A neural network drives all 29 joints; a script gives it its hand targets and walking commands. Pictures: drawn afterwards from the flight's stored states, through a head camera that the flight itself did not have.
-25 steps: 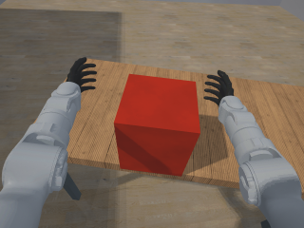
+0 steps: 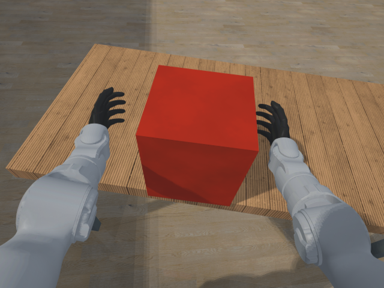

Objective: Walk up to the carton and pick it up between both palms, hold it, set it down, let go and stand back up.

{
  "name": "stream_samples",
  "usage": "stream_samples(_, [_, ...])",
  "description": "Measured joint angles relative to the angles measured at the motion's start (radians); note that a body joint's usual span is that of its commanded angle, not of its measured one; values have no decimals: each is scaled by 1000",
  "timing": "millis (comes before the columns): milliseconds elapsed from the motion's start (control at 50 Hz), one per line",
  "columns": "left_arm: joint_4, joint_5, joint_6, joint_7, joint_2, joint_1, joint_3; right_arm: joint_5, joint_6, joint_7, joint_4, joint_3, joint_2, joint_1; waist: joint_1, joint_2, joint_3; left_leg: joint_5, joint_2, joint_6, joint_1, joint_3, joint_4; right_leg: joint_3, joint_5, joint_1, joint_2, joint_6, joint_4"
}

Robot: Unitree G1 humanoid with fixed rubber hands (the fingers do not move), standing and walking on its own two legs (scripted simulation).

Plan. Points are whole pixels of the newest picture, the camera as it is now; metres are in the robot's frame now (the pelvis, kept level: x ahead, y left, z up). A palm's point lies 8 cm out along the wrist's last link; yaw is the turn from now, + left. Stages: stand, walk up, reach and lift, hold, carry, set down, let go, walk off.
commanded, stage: reach and lift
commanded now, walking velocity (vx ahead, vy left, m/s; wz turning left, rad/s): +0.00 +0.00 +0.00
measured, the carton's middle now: (196, 140) +0.45 -0.04 +0.02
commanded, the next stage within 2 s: none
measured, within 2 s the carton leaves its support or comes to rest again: neither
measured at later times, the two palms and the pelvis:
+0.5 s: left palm (121, 128) +0.47 +0.13 +0.06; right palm (260, 139) +0.43 -0.18 +0.06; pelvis +0.01 +0.00 +0.00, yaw +0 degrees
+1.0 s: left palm (120, 132) +0.45 +0.13 +0.06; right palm (257, 145) +0.41 -0.17 +0.05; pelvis +0.03 +0.01 +0.03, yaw -1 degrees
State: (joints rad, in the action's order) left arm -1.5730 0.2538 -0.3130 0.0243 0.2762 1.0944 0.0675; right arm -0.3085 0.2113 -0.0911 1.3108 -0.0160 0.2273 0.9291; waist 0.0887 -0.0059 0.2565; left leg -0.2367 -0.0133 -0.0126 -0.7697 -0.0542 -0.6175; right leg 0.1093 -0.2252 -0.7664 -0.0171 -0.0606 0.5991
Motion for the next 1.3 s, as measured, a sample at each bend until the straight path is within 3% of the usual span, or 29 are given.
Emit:
stream_samples(160, [32, 11, -23, 2, -4, -12, 6, -1, 24, -3, -19, 3, -9, 13, -7, -1, 18, 1, -4, 5, -79, 2, -25, 2, 0, -79, -1, -6, 26])
stream_samples(260, [68, -43, -48, -14, -23, -42, -58, 37, 48, -24, -73, 16, -37, -29, -17, -3, 29, -1, -3, 3, -88, 6, -27, 6, -2, -86, -1, -5, 26])
stream_samples(380, [100, -115, -50, -5, -45, -64, -113, 121, 63, -57, -68, 128, -76, -41, -10, -3, 19, -2, 1, 2, -62, 14, -17, 13, -5, -54, 2, -5, 11])
stream_samples(460, [129, -211, -52, -4, -91, -72, -188, 227, 67, -49, -84, 230, -111, -52, -10, -5, -3, 1, 1, -1, -24, 10, 5, 8, 3, -16, -1, -1, -16])
stream_samples(620, [222, -502, -51, 25, -195, -131, -461, 567, 133, -29, -184, 542, -232, -118, -29, 6, -104, 30, 1, -10, 146, -13, 122, -18, 49, 151, -10, 12, -145])
stream_samples(680, [247, -562, -64, 18, -220, -164, -513, 660, 155, -13, -231, 626, -266, -154, -44, 16, -130, 37, 2, -12, 207, -19, 161, -26, 63, 214, -13, 16, -190])
stream_samples(760, [292, -601, -62, 11, -248, -207, -551, 726, 168, -1, -259, 672, -286, -185, -53, 18, -153, 39, 4, -15, 270, -23, 195, -30, 68, 277, -13, 20, -226])
stream_samples(1060, [431, -652, 3, 4, -300, -287, -549, 745, 167, -6, -284, 691, -307, -236, -59, -8, -172, 31, -1, -8, 346, -16, 222, -26, 70, 365, -22, 17, -278])
stream_samples(1300, [472, -658, 18, -7, -312, -313, -556, 766, 161, 2, -310, 701, -321, -249, -56, -4, -180, 36, 2, -6, 364, -5, 234, -15, 68, 385, -21, 15, -285])
